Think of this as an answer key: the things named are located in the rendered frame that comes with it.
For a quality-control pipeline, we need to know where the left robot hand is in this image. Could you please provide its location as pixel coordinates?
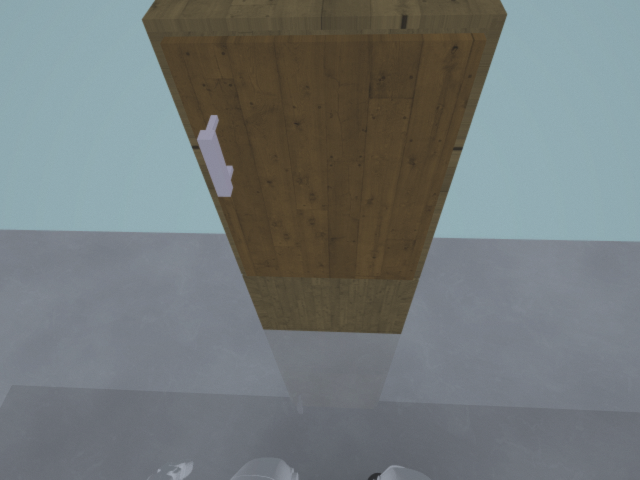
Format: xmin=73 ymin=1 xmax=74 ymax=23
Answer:
xmin=147 ymin=459 xmax=193 ymax=480

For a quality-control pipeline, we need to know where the robot left thigh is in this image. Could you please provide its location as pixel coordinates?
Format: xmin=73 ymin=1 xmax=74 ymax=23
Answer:
xmin=230 ymin=458 xmax=298 ymax=480

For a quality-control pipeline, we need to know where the cupboard door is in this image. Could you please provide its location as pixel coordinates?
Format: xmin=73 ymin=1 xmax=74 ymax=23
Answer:
xmin=160 ymin=33 xmax=487 ymax=280

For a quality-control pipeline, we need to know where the handle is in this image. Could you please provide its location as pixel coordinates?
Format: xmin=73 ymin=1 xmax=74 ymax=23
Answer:
xmin=197 ymin=115 xmax=234 ymax=197

